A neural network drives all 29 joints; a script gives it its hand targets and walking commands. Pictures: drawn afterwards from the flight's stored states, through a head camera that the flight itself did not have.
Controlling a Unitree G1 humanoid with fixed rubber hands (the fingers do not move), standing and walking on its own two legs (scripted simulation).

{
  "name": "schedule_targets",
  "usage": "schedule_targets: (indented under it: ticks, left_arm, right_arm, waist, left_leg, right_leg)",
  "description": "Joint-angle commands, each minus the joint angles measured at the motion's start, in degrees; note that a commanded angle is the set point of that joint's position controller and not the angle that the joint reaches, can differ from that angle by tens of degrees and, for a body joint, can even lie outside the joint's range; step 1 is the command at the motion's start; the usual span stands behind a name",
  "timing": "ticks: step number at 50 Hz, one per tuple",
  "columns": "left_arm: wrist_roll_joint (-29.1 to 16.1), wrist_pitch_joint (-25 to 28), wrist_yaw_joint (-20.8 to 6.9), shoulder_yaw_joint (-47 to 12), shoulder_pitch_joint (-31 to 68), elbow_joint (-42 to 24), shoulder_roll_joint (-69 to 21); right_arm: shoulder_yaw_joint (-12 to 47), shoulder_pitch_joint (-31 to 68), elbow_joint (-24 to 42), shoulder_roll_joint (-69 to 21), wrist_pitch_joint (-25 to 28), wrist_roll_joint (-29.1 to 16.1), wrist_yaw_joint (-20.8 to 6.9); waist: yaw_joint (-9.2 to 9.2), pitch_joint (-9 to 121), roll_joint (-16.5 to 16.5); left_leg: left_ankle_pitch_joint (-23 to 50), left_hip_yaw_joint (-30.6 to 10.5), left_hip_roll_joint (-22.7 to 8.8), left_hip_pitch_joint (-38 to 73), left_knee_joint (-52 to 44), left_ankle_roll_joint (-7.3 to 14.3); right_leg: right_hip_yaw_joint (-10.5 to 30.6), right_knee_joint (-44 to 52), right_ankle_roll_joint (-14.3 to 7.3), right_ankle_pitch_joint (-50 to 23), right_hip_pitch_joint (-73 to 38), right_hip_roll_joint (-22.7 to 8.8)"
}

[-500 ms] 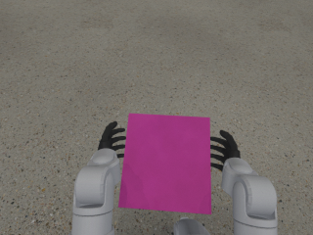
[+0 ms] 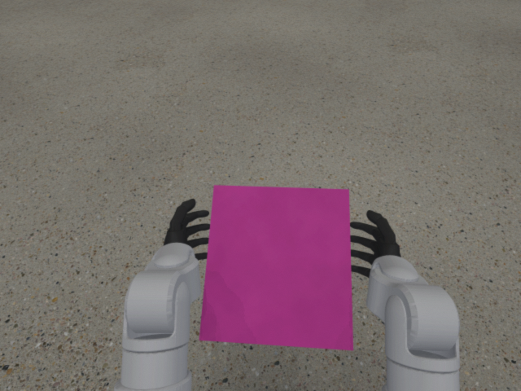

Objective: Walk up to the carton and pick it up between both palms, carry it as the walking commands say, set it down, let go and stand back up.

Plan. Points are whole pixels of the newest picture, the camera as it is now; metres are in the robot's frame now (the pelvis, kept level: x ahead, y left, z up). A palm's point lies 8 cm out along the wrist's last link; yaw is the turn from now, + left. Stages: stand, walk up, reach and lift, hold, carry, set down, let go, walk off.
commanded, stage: carry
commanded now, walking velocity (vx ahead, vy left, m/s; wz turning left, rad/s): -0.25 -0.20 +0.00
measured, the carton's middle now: (278, 265) +0.32 -0.02 +0.02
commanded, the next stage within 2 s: none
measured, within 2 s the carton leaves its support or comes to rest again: neither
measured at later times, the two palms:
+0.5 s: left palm out of the picture +0.10 -0.04 +0.10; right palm out of the picture +0.09 -0.31 +0.07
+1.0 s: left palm out of the picture -0.10 -0.14 +0.11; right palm out of the picture -0.07 -0.41 +0.11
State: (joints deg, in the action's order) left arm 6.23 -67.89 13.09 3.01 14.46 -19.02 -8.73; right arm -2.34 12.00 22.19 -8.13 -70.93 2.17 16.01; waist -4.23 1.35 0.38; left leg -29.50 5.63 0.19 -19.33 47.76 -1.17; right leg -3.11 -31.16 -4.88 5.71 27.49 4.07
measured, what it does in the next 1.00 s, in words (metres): walks backwards: left foot, then right foot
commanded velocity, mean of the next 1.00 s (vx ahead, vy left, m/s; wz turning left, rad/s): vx -0.25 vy -0.20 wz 0.00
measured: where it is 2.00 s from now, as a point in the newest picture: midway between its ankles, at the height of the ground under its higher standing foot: outside the picture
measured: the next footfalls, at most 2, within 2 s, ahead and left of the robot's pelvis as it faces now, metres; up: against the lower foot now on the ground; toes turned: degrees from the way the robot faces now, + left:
left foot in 0.02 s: -0.02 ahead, +0.07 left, +0.00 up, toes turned +6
right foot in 0.44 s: -0.12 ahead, -0.28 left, +0.00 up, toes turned -1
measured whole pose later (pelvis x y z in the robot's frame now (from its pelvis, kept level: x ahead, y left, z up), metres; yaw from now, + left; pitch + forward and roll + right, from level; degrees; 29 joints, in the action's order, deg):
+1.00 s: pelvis -0.36 -0.31 +0.02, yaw +2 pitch +1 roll -2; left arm 4.4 -70.4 14.7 2.7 11.4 -23.9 -8.0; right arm -1.1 12.7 20.7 -8.3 -70.3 3.8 14.2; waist 3.6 -1.3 0.3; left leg -16.8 0.9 -6.0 -15.8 32.1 -2.2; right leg 3.5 -60.1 5.0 23.0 33.1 2.1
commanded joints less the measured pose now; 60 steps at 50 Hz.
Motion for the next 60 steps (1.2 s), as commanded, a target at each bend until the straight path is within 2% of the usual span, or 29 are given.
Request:
schedule_targets:
  ticks: [1,2,3,4,5,12,16,19,20,21,22,23,26,33,36,38,39,40,41,42,43,45,47,52,54,55,57,58,60]
  left_arm:
    - [-16.0,-0.4,-10.1,-26.8,13.0,-3.3,-56.9]
    - [-15.9,-0.7,-10.0,-27.8,15.2,-5.4,-56.6]
    - [-20.3,0.6,-10.7,-33.4,25.7,-12.0,-61.5]
    - [-19.4,0.6,-10.7,-33.2,24.4,-10.1,-60.2]
    - [-20.5,1.0,-11.0,-34.5,25.6,-12.1,-61.4]
    - [-25.0,-0.3,-10.7,-36.7,21.5,-10.7,-59.4]
    - [-24.3,-1.9,-11.4,-35.5,19.7,-6.8,-57.6]
    - [-22.2,-2.1,-11.0,-32.8,15.8,-4.2,-57.6]
    - [-21.5,-2.6,-11.2,-31.1,15.0,-1.5,-58.1]
    - [-21.7,-2.1,-12.0,-31.4,17.5,-3.4,-57.9]
    - [-22.1,-1.9,-12.4,-30.8,17.3,-2.6,-58.0]
    - [-22.2,-1.0,-12.8,-30.5,17.8,-3.3,-59.9]
    - [-21.0,2.2,-13.9,-25.8,18.5,-6.9,-63.6]
    - [-16.5,3.3,-10.5,-25.1,8.1,-6.5,-57.7]
    - [-16.5,3.0,-10.3,-27.3,7.6,-7.6,-57.7]
    - [-17.0,1.6,-10.6,-27.4,8.4,-5.4,-58.2]
    - [-17.5,1.2,-11.0,-28.5,9.2,-5.1,-58.6]
    - [-19.3,1.0,-11.5,-30.6,13.0,-8.1,-59.7]
    - [-18.5,0.6,-12.1,-30.0,15.0,-8.4,-57.5]
    - [-20.4,1.0,-12.4,-33.1,20.6,-12.7,-57.7]
    - [-20.7,1.0,-12.3,-34.6,24.2,-12.7,-60.2]
    - [-22.7,1.4,-12.3,-35.3,24.5,-13.6,-61.7]
    - [-24.7,1.6,-12.0,-36.1,27.1,-16.1,-62.2]
    - [-25.6,-1.5,-12.0,-35.1,19.5,-9.2,-59.4]
    - [-25.3,-2.7,-12.2,-35.2,18.2,-6.6,-58.2]
    - [-25.8,-2.2,-12.6,-35.0,18.8,-7.7,-57.9]
    - [-24.3,-2.5,-13.0,-31.5,17.3,-3.2,-57.8]
    - [-23.7,-1.9,-13.6,-30.1,15.0,-0.7,-59.4]
    - [-21.4,-0.2,-13.6,-27.4,18.1,-3.6,-59.8]
  right_arm:
    - [32.9,28.4,3.9,-57.4,2.5,-20.6,-15.5]
    - [32.2,24.8,2.7,-58.1,2.2,-20.4,-16.0]
    - [30.9,28.2,6.4,-60.4,4.0,-19.9,-16.6]
    - [30.8,26.5,5.5,-60.9,3.5,-18.9,-16.5]
    - [31.2,26.3,6.0,-62.7,4.0,-19.3,-16.9]
    - [23.0,17.3,8.2,-54.0,5.0,-13.7,-13.8]
    - [23.2,19.4,7.7,-52.1,4.1,-12.5,-13.2]
    - [25.1,17.6,4.1,-53.4,2.5,-13.4,-13.3]
    - [25.8,20.7,4.5,-53.1,2.4,-13.6,-13.0]
    - [27.0,20.8,5.4,-54.1,2.4,-13.4,-13.3]
    - [27.2,21.5,3.8,-54.6,2.4,-13.5,-13.2]
    - [30.5,25.1,6.0,-57.8,2.5,-14.9,-13.3]
    - [38.4,39.5,14.3,-64.4,4.8,-22.5,-15.0]
    - [39.0,28.0,11.7,-58.1,4.3,-23.4,-15.3]
    - [37.9,24.5,10.4,-58.3,4.5,-22.4,-15.5]
    - [36.2,26.7,9.9,-57.3,4.0,-21.3,-15.2]
    - [35.5,24.0,7.8,-58.1,3.6,-20.3,-15.3]
    - [33.9,21.0,5.4,-59.7,4.0,-18.9,-15.6]
    - [32.8,22.6,4.6,-59.5,4.2,-17.8,-15.3]
    - [29.5,17.3,0.7,-60.5,4.2,-16.2,-15.5]
    - [31.5,24.5,4.2,-63.1,4.1,-17.9,-16.5]
    - [32.5,28.2,10.1,-61.2,5.0,-18.8,-16.3]
    - [31.5,30.3,14.5,-60.0,5.7,-19.1,-15.4]
    - [25.8,19.4,9.0,-55.3,3.4,-13.4,-12.8]
    - [23.3,15.1,4.8,-53.1,2.8,-11.0,-12.1]
    - [23.2,15.3,4.9,-53.1,3.1,-11.1,-12.2]
    - [24.8,17.7,3.5,-54.2,2.1,-11.9,-12.1]
    - [29.3,22.0,5.5,-56.5,2.3,-14.0,-12.6]
    - [32.0,29.6,7.4,-59.6,2.8,-17.0,-13.8]
  waist:
    - [4.05,19.6,15.4]
    - [3.68,17.1,21.2]
    - [2.77,12.6,15.2]
    - [3.30,11.8,2.7]
    - [4.11,13.8,1.3]
    - [3.42,21.9,17.9]
    - [3.36,22.7,17.7]
    - [4.63,22.4,18.7]
    - [4.69,22.0,10.2]
    - [4.31,20.6,-6.5]
    - [3.91,17.9,-18.8]
    - [4.73,16.6,-21.6]
    - [4.06,17.3,-13.5]
    - [4.74,28.3,-7.6]
    - [4.96,29.8,-10.2]
    - [4.33,26.5,-9.5]
    - [3.31,25.8,-7.5]
    - [2.03,23.0,6.5]
    - [1.65,20.3,25.0]
    - [1.27,16.5,21.7]
    - [3.34,15.1,8.3]
    - [5.00,13.4,4.7]
    - [4.43,15.7,9.5]
    - [3.83,22.0,17.4]
    - [4.35,24.2,16.8]
    - [3.36,24.2,9.9]
    - [3.76,22.5,-20.1]
    - [4.78,23.2,-23.0]
    - [4.62,19.3,-19.0]
  left_leg:
    - [24.3,-30.7,-25.8,20.6,-29.2,9.8]
    - [37.1,-36.3,-36.9,17.2,-31.4,15.6]
    - [43.6,-28.7,-35.3,10.9,-28.1,18.1]
    - [45.7,-20.2,-28.1,9.6,-25.3,15.0]
    - [44.5,-13.9,-23.8,10.1,-25.6,11.3]
    - [59.9,-9.5,-18.8,26.6,-18.1,8.4]
    - [50.7,-9.9,-19.8,15.8,-20.2,7.5]
    - [27.6,-7.1,-16.3,7.8,-19.4,3.2]
    - [22.3,-7.2,-15.0,3.6,-16.4,1.8]
    - [3.3,-0.8,-8.4,-8.0,-4.1,-1.0]
    - [-14.5,-1.5,-2.6,-15.6,13.6,-2.2]
    - [-12.7,-5.9,-2.3,-15.2,22.1,-1.4]
    - [4.6,-7.2,-2.5,-12.5,29.7,-2.4]
    - [-3.1,-2.3,-0.9,-8.3,8.6,-1.0]
    - [-4.8,0.9,1.6,1.7,-8.8,0.3]
    - [2.9,0.6,-0.1,8.3,-24.9,1.3]
    - [8.4,-5.3,-6.9,17.3,-31.3,3.2]
    - [9.2,-19.6,-18.8,22.7,-35.6,7.9]
    - [20.9,-36.2,-36.5,15.3,-33.4,17.1]
    - [34.8,-30.3,-37.1,11.2,-29.6,19.8]
    - [33.2,-16.4,-27.9,10.5,-27.2,13.8]
    - [41.9,-7.6,-21.5,12.6,-22.2,8.4]
    - [59.6,-9.2,-18.4,18.6,-18.3,7.7]
    - [64.3,-7.4,-16.0,20.7,-12.0,6.1]
    - [52.0,-5.9,-14.7,16.3,-9.9,2.9]
    - [41.2,-3.5,-11.9,11.1,-7.3,0.1]
    - [-13.0,0.3,-2.8,-10.3,11.9,-2.9]
    - [-17.4,-1.9,-0.7,-6.5,22.0,-2.6]
    - [-6.5,-3.1,-1.5,-5.9,25.7,-1.1]
  right_leg:
    - [8.7,-5.6,5.8,17.6,2.9,-6.7]
    - [7.2,-25.5,8.4,30.9,12.5,-2.0]
    - [11.1,-35.5,7.1,28.6,13.7,-4.8]
    - [10.8,-40.6,7.9,20.5,10.8,-4.4]
    - [9.5,-43.8,7.7,16.8,11.0,-3.1]
    - [4.7,-31.6,10.7,19.6,13.4,-2.4]
    - [-0.1,-16.7,9.9,20.0,1.2,-2.1]
    - [-1.9,3.8,6.9,13.0,-10.9,-0.9]
    - [1.9,9.4,6.1,11.5,-15.8,-2.9]
    - [19.5,15.7,1.8,2.5,-18.8,-17.8]
    - [26.3,14.3,-1.6,-11.4,-16.2,-26.5]
    - [22.3,13.6,-3.1,-14.8,-13.9,-25.0]
    - [5.5,10.5,2.4,2.7,-13.7,-11.7]
    - [15.1,11.0,-1.2,-13.6,-30.4,-17.2]
    - [14.6,14.9,1.5,-25.4,-30.6,-15.9]
    - [12.9,17.0,5.8,-17.1,-28.4,-13.8]
    - [12.0,15.1,7.8,-8.4,-18.2,-12.2]
    - [6.8,5.5,14.3,0.8,-6.1,-5.9]
    - [7.2,-20.4,15.4,24.6,1.9,-3.6]
    - [16.2,-36.3,12.2,25.5,8.5,-5.7]
    - [15.7,-38.0,10.1,19.2,7.7,-6.0]
    - [9.9,-37.5,9.6,16.7,11.7,-3.5]
    - [5.5,-30.5,10.0,19.3,11.1,-2.1]
    - [1.4,-7.2,9.1,16.6,-0.4,-0.9]
    - [0.8,7.5,8.2,5.9,-9.1,-2.2]
    - [4.0,8.6,7.0,-10.4,-15.9,-6.1]
    - [20.7,4.2,-2.0,-49.4,-26.2,-23.8]
    - [20.2,7.0,-5.3,-42.1,-18.9,-23.2]
    - [11.6,9.7,-2.9,-12.8,-13.3,-16.7]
